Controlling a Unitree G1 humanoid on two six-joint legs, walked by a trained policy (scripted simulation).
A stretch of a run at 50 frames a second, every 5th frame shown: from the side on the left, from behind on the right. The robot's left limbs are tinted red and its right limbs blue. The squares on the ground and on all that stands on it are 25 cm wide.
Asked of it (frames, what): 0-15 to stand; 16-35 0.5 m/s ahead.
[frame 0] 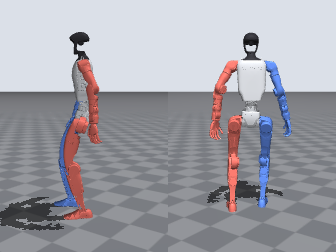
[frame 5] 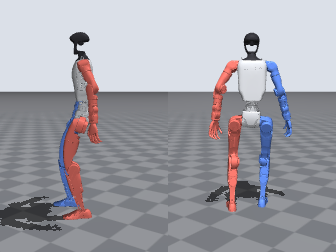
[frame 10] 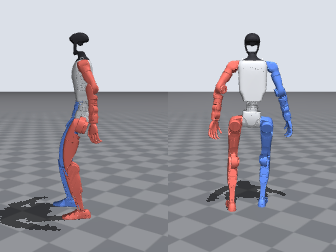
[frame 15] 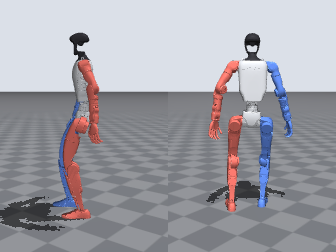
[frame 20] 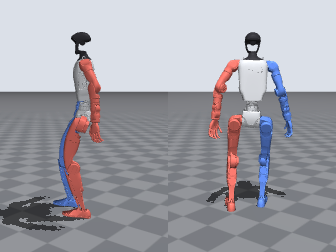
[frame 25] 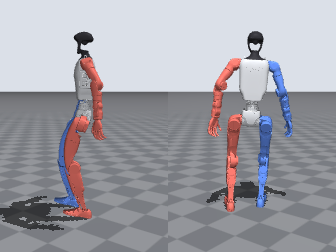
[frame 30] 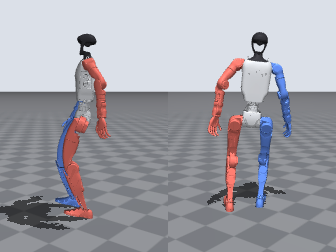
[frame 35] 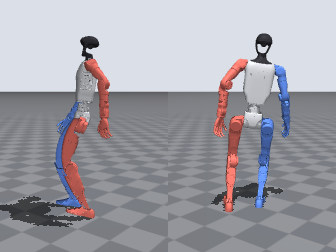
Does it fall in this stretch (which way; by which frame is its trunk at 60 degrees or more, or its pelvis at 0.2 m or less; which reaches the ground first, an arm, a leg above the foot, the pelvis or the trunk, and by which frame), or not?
no
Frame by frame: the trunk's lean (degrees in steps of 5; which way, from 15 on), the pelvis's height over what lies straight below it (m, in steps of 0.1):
0: 5, 0.8
5: 5, 0.8
10: 5, 0.8
15: 5, 0.8
20: 5, 0.8
25: 5, 0.8
30: 5, 0.8
35: 10, 0.8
